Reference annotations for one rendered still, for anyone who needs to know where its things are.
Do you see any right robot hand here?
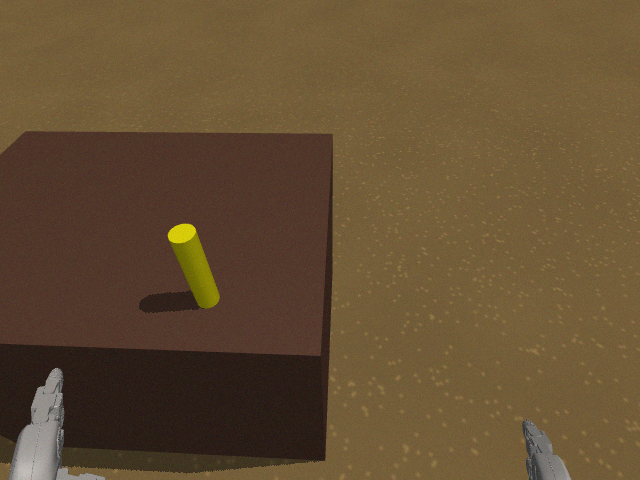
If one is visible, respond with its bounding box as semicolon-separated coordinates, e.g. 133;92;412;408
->
522;420;571;480

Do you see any left robot hand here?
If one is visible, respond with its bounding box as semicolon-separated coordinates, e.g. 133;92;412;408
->
8;368;106;480

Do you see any can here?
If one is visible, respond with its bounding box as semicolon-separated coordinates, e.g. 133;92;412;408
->
168;224;220;308

